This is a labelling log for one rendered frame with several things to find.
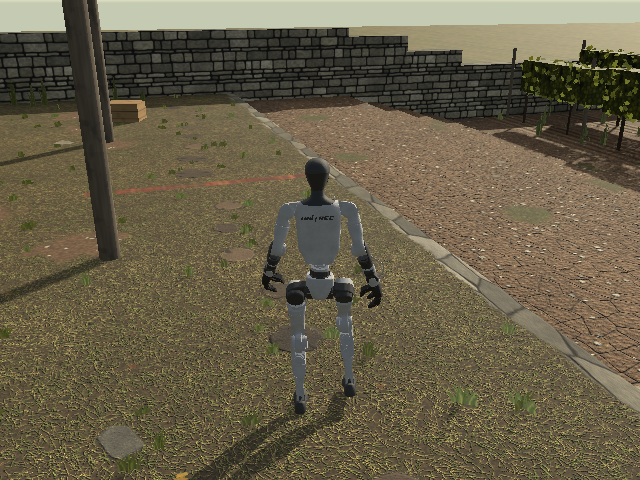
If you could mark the right robot upper arm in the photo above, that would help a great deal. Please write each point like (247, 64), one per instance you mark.
(350, 211)

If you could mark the left robot upper arm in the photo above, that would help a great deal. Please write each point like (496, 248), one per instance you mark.
(286, 212)

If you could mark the right robot forearm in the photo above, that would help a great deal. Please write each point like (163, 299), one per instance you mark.
(368, 267)

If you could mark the left robot hand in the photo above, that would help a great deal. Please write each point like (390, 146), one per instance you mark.
(277, 278)

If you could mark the robot right foot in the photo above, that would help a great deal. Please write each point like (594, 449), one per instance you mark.
(349, 388)

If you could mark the robot foot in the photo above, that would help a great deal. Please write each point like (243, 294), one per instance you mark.
(300, 406)
(349, 388)

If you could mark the right robot hand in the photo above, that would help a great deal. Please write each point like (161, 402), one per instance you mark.
(376, 292)

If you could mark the robot left foot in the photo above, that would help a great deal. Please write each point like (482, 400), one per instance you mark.
(300, 406)

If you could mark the left robot forearm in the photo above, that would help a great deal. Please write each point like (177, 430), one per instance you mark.
(271, 263)

